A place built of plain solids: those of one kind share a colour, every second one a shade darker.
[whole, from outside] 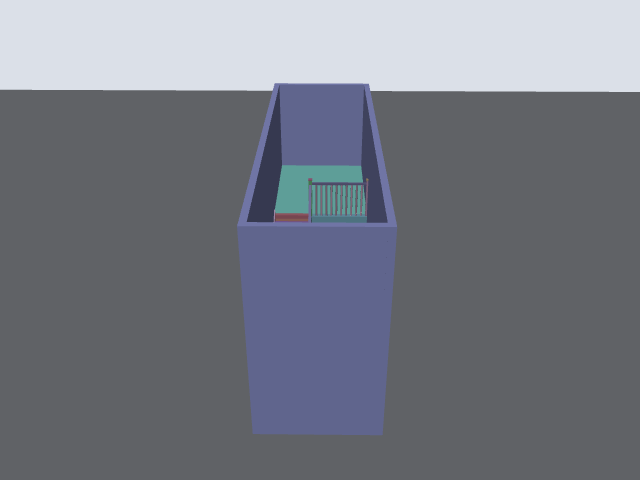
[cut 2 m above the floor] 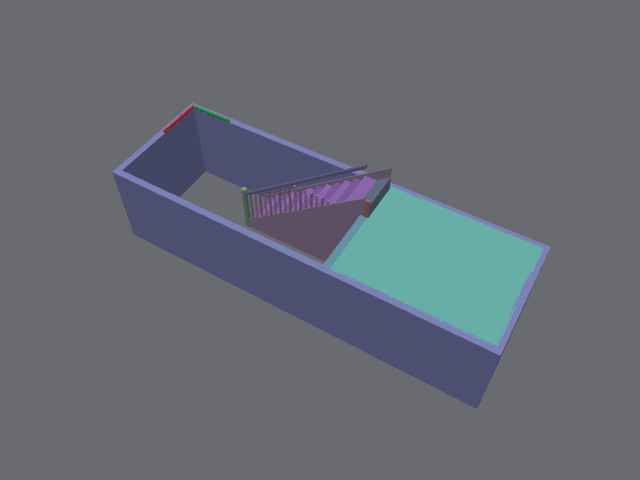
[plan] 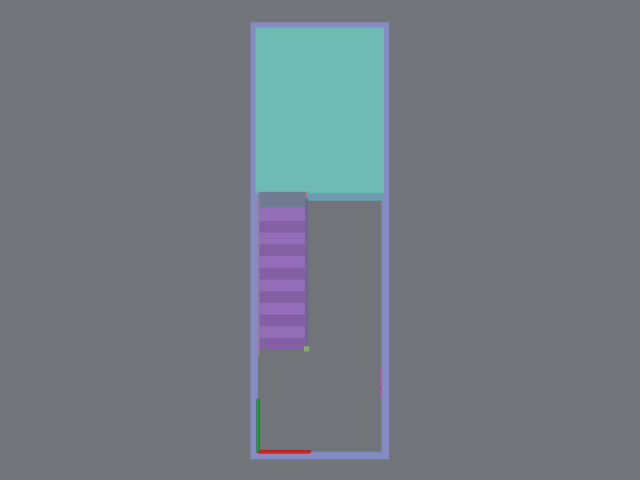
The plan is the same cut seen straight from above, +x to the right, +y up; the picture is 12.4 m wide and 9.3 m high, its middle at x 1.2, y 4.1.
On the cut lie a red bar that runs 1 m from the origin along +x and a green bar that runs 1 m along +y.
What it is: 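A row house's entrance hall, a dwelling of no particular year; the hall below, the landing 2.45 m above it, and between them a joiner's timber flight of 14 risers of about 0.175 m on goings of about 0.227 m, 0.89 m clear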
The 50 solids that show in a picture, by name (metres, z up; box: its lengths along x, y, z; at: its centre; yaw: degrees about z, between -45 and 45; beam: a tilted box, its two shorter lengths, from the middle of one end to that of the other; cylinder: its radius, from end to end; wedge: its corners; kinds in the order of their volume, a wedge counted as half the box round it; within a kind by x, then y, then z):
{
 "upper_1": {"box": [2.49, 3.2, 2.5], "at": [1.2, 6.62, 1.2]},
 "wall_1": {"box": [0.15, 8.47, 4.96], "at": [-0.07, 4.08, 2.43]},
 "wall_2": {"box": [2.69, 0.15, 4.96], "at": [1.2, -0.07, 2.43]},
 "wall_3": {"box": [2.69, 0.15, 4.96], "at": [1.2, 8.24, 2.43]},
 "wall_4": {"box": [0.15, 8.47, 4.96], "at": [2.46, 4.08, 2.43]},
 "carriage_1": {"wedge": [[0.02, 2.02, -0.05], [0.02, 2.02, 0.01], [0.02, 5.04, -0.05], [0.02, 5.04, 2.32], [0.92, 2.02, -0.05], [0.92, 2.02, 0.01], [0.92, 5.04, -0.05], [0.92, 5.04, 2.32]]},
 "upper_edge_1": {"box": [1.48, 0.16, 2.5], "at": [1.7, 4.94, 1.2]},
 "string_1": {"wedge": [[0.0, 1.86, -0.05], [0.0, 1.86, 0.13], [0.0, 5.02, -0.05], [0.0, 5.02, 2.56], [0.03, 1.86, -0.05], [0.03, 1.86, 0.13], [0.03, 5.02, -0.05], [0.03, 5.02, 2.56]]},
 "string_2": {"wedge": [[0.92, 1.99, -0.05], [0.92, 1.99, 0.24], [0.92, 4.94, -0.05], [0.92, 4.94, 2.5], [0.96, 1.99, -0.05], [0.96, 1.99, 0.24], [0.96, 4.94, -0.05], [0.96, 4.94, 2.5]]},
 "rail_1": {"wedge": [[0.91, 2.03, 1.05], [0.91, 2.03, 1.12], [0.91, 4.91, 3.26], [0.91, 4.91, 3.33], [0.97, 2.03, 1.05], [0.97, 2.03, 1.12], [0.97, 4.91, 3.26], [0.97, 4.91, 3.33]]},
 "rail_2": {"box": [1.38, 0.06, 0.06], "at": [1.67, 4.94, 3.34]},
 "tread_1": {"wedge": [[0.02, 1.97, 0.07], [0.02, 1.97, 0.17], [0.02, 2.25, 0.08], [0.02, 2.25, 0.18], [0.93, 1.97, 0.07], [0.93, 1.97, 0.17], [0.93, 2.25, 0.08], [0.93, 2.25, 0.18]]},
 "tread_2": {"wedge": [[0.02, 2.2, 0.25], [0.02, 2.2, 0.35], [0.02, 2.47, 0.25], [0.02, 2.47, 0.35], [0.93, 2.2, 0.25], [0.93, 2.2, 0.35], [0.93, 2.47, 0.25], [0.93, 2.47, 0.35]]},
 "tread_3": {"wedge": [[0.02, 2.43, 0.42], [0.02, 2.43, 0.52], [0.02, 2.7, 0.43], [0.02, 2.7, 0.53], [0.93, 2.43, 0.42], [0.93, 2.43, 0.52], [0.93, 2.7, 0.43], [0.93, 2.7, 0.53]]},
 "tread_4": {"wedge": [[0.02, 2.65, 0.7], [0.02, 2.66, 0.6], [0.02, 2.93, 0.6], [0.02, 2.93, 0.7], [0.93, 2.65, 0.7], [0.93, 2.66, 0.6], [0.93, 2.93, 0.6], [0.93, 2.93, 0.7]]},
 "tread_5": {"wedge": [[0.02, 2.88, 0.77], [0.02, 2.88, 0.87], [0.02, 3.15, 0.78], [0.02, 3.15, 0.88], [0.93, 2.88, 0.77], [0.93, 2.88, 0.87], [0.93, 3.15, 0.78], [0.93, 3.15, 0.88]]},
 "tread_6": {"wedge": [[0.02, 3.11, 0.95], [0.02, 3.11, 1.05], [0.02, 3.38, 0.95], [0.02, 3.38, 1.05], [0.93, 3.11, 0.94], [0.93, 3.11, 1.04], [0.93, 3.38, 0.95], [0.93, 3.38, 1.05]]},
 "tread_7": {"wedge": [[0.02, 3.33, 1.22], [0.02, 3.34, 1.12], [0.02, 3.61, 1.12], [0.02, 3.61, 1.22], [0.93, 3.33, 1.22], [0.93, 3.34, 1.12], [0.93, 3.61, 1.12], [0.93, 3.61, 1.22]]},
 "tread_8": {"wedge": [[0.02, 3.56, 1.29], [0.02, 3.56, 1.39], [0.02, 3.84, 1.3], [0.02, 3.84, 1.4], [0.93, 3.56, 1.29], [0.93, 3.56, 1.39], [0.93, 3.84, 1.3], [0.93, 3.84, 1.4]]},
 "tread_9": {"wedge": [[0.02, 3.79, 1.47], [0.02, 3.79, 1.57], [0.02, 4.06, 1.47], [0.02, 4.06, 1.57], [0.93, 3.79, 1.47], [0.93, 3.79, 1.57], [0.93, 4.06, 1.47], [0.93, 4.06, 1.57]]},
 "tread_10": {"wedge": [[0.02, 4.02, 1.64], [0.02, 4.02, 1.74], [0.02, 4.29, 1.65], [0.02, 4.29, 1.75], [0.93, 4.02, 1.64], [0.93, 4.02, 1.74], [0.93, 4.29, 1.64], [0.93, 4.29, 1.74]]},
 "tread_11": {"wedge": [[0.02, 4.24, 1.82], [0.02, 4.24, 1.92], [0.02, 4.52, 1.82], [0.02, 4.52, 1.92], [0.93, 4.24, 1.82], [0.93, 4.24, 1.92], [0.93, 4.52, 1.82], [0.93, 4.52, 1.92]]},
 "tread_12": {"wedge": [[0.02, 4.47, 1.99], [0.02, 4.47, 2.09], [0.02, 4.74, 2.0], [0.02, 4.74, 2.1], [0.93, 4.47, 1.99], [0.93, 4.47, 2.09], [0.93, 4.74, 1.99], [0.93, 4.74, 2.09]]},
 "bal_1": {"cylinder": 0.023, "from": [0.94, 2.15, 0.34], "to": [0.94, 2.15, 1.16]},
 "bal_2": {"cylinder": 0.023, "from": [0.94, 2.28, 0.44], "to": [0.94, 2.28, 1.26]},
 "bal_3": {"cylinder": 0.023, "from": [0.94, 2.41, 0.54], "to": [0.94, 2.41, 1.36]},
 "bal_4": {"cylinder": 0.023, "from": [0.94, 2.54, 0.64], "to": [0.94, 2.54, 1.46]},
 "bal_5": {"cylinder": 0.023, "from": [0.94, 2.67, 0.74], "to": [0.94, 2.67, 1.57]},
 "bal_6": {"cylinder": 0.023, "from": [0.94, 2.81, 0.84], "to": [0.94, 2.81, 1.67]},
 "bal_7": {"cylinder": 0.023, "from": [0.94, 2.94, 0.94], "to": [0.94, 2.94, 1.77]},
 "bal_8": {"cylinder": 0.023, "from": [0.94, 3.07, 1.05], "to": [0.94, 3.07, 1.87]},
 "bal_9": {"cylinder": 0.023, "from": [0.94, 3.2, 1.15], "to": [0.94, 3.2, 1.97]},
 "bal_10": {"cylinder": 0.023, "from": [0.94, 3.33, 1.25], "to": [0.94, 3.33, 2.07]},
 "bal_11": {"cylinder": 0.023, "from": [0.94, 3.47, 1.35], "to": [0.94, 3.47, 2.17]},
 "bal_12": {"cylinder": 0.023, "from": [1.09, 4.94, 2.44], "to": [1.09, 4.94, 3.32]},
 "bal_13": {"cylinder": 0.023, "from": [1.22, 4.94, 2.44], "to": [1.22, 4.94, 3.32]},
 "bal_14": {"cylinder": 0.023, "from": [1.35, 4.94, 2.44], "to": [1.35, 4.94, 3.32]},
 "bal_15": {"cylinder": 0.023, "from": [1.47, 4.94, 2.44], "to": [1.47, 4.94, 3.32]},
 "bal_16": {"cylinder": 0.023, "from": [1.6, 4.94, 2.44], "to": [1.6, 4.94, 3.32]},
 "bal_17": {"cylinder": 0.023, "from": [1.73, 4.94, 2.44], "to": [1.73, 4.94, 3.32]},
 "bal_18": {"cylinder": 0.023, "from": [1.86, 4.94, 2.44], "to": [1.86, 4.94, 3.32]},
 "bal_19": {"cylinder": 0.023, "from": [1.98, 4.94, 2.44], "to": [1.98, 4.94, 3.32]},
 "bal_20": {"cylinder": 0.023, "from": [2.11, 4.94, 2.44], "to": [2.11, 4.94, 3.32]},
 "bal_21": {"cylinder": 0.023, "from": [2.24, 4.94, 2.44], "to": [2.24, 4.94, 3.32]},
 "newel_head_1": {"box": [0.09, 0.09, 1.33], "at": [0.94, 4.94, 2.77]},
 "newel_foot_1": {"box": [0.09, 0.09, 1.25], "at": [0.94, 1.99, 0.57]},
 "landing_nose_1": {"wedge": [[0.02, 4.92, 2.45], [0.02, 4.93, 2.35], [0.02, 5.04, 2.35], [0.02, 5.04, 2.45], [0.96, 4.92, 2.45], [0.96, 4.93, 2.35], [0.96, 5.04, 2.35], [0.96, 5.04, 2.45]]},
 "riser_1": {"wedge": [[0.02, 4.94, 2.24], [0.02, 4.94, 2.36], [0.02, 5.04, 2.24], [0.02, 5.04, 2.36], [0.96, 4.94, 2.24], [0.96, 4.94, 2.36], [0.96, 5.04, 2.24], [0.96, 5.04, 2.36]]},
 "apron_1": {"wedge": [[0.92, 4.94, -0.05], [0.92, 4.94, 2.45], [0.92, 5.04, -0.05], [0.92, 5.04, 2.45], [0.96, 4.94, -0.05], [0.96, 4.94, 2.45], [0.96, 5.04, -0.05], [0.96, 5.04, 2.45]]},
 "newel_1": {"box": [0.045, 0.09, 1.04], "at": [2.37, 4.94, 2.92]}
}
